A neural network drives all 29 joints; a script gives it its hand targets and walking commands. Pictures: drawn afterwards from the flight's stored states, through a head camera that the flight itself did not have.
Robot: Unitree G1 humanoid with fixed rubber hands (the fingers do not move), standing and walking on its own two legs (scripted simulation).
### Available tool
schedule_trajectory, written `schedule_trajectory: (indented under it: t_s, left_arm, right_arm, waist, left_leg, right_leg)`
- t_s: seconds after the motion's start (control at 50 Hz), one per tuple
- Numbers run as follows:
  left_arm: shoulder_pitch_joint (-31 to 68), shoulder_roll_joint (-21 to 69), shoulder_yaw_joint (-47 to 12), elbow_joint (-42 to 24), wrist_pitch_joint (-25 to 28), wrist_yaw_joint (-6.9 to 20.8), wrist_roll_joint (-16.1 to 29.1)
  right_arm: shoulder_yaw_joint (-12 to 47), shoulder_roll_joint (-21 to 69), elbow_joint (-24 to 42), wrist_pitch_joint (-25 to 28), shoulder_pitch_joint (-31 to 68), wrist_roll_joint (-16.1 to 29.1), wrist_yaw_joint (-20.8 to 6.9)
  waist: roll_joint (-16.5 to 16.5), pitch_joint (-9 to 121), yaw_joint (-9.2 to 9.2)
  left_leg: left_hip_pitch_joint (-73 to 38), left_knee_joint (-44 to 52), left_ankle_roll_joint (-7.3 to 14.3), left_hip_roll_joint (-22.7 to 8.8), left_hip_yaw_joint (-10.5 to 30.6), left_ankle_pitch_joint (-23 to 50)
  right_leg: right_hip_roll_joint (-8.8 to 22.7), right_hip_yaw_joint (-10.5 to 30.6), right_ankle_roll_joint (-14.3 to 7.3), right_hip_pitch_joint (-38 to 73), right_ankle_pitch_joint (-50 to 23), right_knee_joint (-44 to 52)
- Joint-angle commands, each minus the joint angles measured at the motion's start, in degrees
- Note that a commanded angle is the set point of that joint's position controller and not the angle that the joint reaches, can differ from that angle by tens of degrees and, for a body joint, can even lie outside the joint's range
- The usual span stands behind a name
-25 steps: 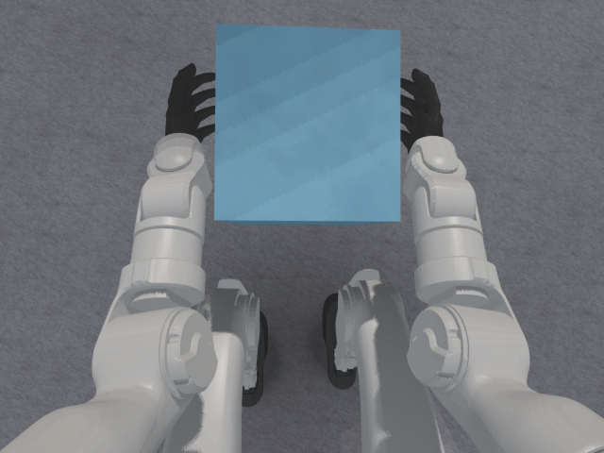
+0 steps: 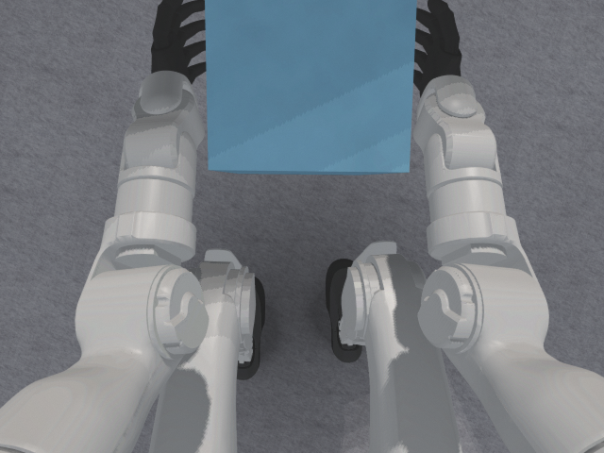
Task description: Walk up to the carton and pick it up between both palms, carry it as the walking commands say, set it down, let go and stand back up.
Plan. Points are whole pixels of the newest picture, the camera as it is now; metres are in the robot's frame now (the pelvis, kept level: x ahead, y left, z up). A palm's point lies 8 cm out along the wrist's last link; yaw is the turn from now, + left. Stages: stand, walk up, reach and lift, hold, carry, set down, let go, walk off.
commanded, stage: set down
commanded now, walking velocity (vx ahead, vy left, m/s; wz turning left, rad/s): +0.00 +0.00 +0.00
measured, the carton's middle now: (304, 91) +0.52 -0.03 -0.19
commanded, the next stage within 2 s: none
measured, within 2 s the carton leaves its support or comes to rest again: rests again in 1.34 s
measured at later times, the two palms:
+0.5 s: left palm (197, 85) +0.54 +0.11 -0.21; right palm (412, 80) +0.53 -0.18 -0.20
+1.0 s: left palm (201, 86) +0.54 +0.11 -0.22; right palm (412, 82) +0.53 -0.18 -0.22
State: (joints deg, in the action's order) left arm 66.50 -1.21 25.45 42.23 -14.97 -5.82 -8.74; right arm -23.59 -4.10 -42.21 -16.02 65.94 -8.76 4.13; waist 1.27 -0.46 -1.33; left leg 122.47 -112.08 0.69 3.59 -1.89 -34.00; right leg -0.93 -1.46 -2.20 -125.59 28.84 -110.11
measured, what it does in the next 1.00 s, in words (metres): lowers itself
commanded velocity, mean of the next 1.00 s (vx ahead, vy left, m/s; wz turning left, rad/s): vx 0.00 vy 0.00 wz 0.00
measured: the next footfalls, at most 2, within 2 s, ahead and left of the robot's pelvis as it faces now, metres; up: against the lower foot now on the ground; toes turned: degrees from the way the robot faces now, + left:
none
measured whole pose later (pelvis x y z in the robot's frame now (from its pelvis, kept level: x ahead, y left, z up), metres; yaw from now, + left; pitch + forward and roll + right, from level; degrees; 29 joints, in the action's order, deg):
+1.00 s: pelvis +0.00 +0.00 -0.07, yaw +0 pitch +39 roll +1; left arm 77.5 -8.0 18.8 51.6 -12.5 -8.1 -2.2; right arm -16.5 -13.1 -54.9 -13.3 79.4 -1.7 4.5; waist 1.3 -14.2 -2.2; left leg 129.8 -127.2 0.9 4.4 -2.7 -36.2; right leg -1.2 -1.3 -1.7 -133.1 30.5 -124.9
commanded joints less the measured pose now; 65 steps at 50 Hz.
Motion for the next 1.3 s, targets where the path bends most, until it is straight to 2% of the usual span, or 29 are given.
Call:
schedule_trajectory:
  t_s: [0.0,0.4,0.54,0.72,0.96,1.04,1.28]
  left_arm:
    - [34.3,51.9,-27.4,1.7,0.4,13.4,6.4]
    - [41.6,47.3,-30.6,2.0,2.4,13.2,11.3]
    - [44.2,47.3,-34.0,-1.2,3.2,12.8,13.7]
    - [43.4,47.5,-31.7,2.1,3.3,13.3,12.7]
    - [44.0,46.1,-29.0,4.8,3.6,13.6,11.6]
    - [43.6,46.3,-28.9,5.0,3.9,13.8,11.5]
    - [41.2,47.2,-29.5,5.7,4.9,13.9,12.1]
  right_arm:
    - [27.3,51.6,-0.4,0.8,34.0,6.8,-12.7]
    - [29.8,47.0,-2.9,2.9,41.4,11.9,-13.7]
    - [31.2,49.6,-3.4,3.2,41.5,15.0,-14.2]
    - [28.8,48.4,-5.6,3.4,41.0,13.5,-14.9]
    - [26.6,47.1,-7.3,3.8,42.2,12.6,-15.4]
    - [26.4,47.4,-7.4,4.1,42.1,12.9,-15.6]
    - [25.8,46.4,-8.7,5.4,39.9,13.2,-15.7]
  waist:
    - [-2.0,61.3,-0.80]
    - [-1.1,57.1,-1.35]
    - [-0.2,61.7,-0.76]
    - [-0.3,53.8,-1.44]
    - [-0.7,49.6,-1.20]
    - [-0.2,49.0,-0.78]
    - [1.2,47.2,-1.68]
  left_leg:
    - [-23.2,8.3,-1.1,7.0,0.5,14.9]
    - [-20.4,-1.0,-0.8,5.7,0.8,17.2]
    - [-23.2,-3.3,-0.5,5.6,0.6,20.4]
    - [-19.3,-3.7,-0.4,5.5,1.0,17.4]
    - [-17.4,-4.3,0.0,5.2,0.8,14.0]
    - [-16.9,-4.9,0.0,5.2,0.7,15.1]
    - [-16.2,-6.2,-0.5,5.2,1.1,17.9]
  right_leg:
    - [-7.1,1.3,2.8,41.4,-17.8,5.9]
    - [-6.1,1.0,2.0,37.7,-20.4,-4.3]
    - [-6.2,0.9,1.8,38.7,-23.5,-7.1]
    - [-5.8,0.7,1.5,33.7,-20.1,-7.5]
    - [-5.5,0.6,1.5,31.4,-16.6,-8.1]
    - [-5.7,0.8,1.5,31.1,-17.9,-8.6]
    - [-5.7,1.1,1.3,29.8,-20.7,-10.0]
